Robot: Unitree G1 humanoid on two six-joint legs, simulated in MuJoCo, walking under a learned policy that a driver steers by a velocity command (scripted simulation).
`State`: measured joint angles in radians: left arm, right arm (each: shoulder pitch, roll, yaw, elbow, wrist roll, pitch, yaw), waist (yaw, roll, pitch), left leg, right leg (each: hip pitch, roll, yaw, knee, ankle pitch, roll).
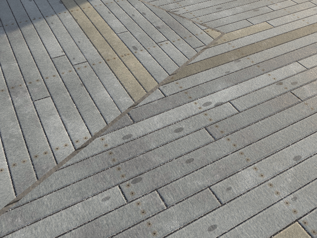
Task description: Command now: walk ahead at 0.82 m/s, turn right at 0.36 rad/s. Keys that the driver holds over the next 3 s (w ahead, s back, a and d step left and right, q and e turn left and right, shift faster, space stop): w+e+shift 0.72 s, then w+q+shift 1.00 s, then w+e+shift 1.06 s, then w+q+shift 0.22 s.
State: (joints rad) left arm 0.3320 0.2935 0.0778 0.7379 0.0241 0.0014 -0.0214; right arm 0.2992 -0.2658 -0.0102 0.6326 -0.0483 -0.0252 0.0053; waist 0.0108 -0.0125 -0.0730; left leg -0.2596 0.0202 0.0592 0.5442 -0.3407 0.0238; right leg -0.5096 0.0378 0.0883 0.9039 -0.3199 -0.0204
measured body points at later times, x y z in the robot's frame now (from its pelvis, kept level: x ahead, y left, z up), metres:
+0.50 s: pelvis +0.33 -0.12 -0.02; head +0.36 -0.12 +0.43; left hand +0.52 +0.12 -0.14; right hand +0.34 -0.40 -0.12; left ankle +0.27 +0.10 -0.61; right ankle +0.34 -0.15 -0.73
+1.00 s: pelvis +0.75 -0.29 +0.00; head +0.77 -0.30 +0.45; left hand +1.07 -0.23 -0.07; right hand +0.54 -0.50 -0.12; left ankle +0.81 -0.20 -0.73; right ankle +0.67 -0.38 -0.66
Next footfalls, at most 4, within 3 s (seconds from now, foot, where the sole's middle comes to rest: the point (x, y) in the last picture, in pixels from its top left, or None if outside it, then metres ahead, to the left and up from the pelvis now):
0.36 right None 0.38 -0.17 -0.77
0.80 left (211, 179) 0.84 -0.23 -0.77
1.20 right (283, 160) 0.96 -0.62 -0.77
1.62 left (255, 98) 1.43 -0.57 -0.77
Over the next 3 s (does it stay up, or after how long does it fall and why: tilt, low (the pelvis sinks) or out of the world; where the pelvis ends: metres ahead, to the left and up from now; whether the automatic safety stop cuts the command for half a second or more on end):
stays up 2.49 -0.98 -0.03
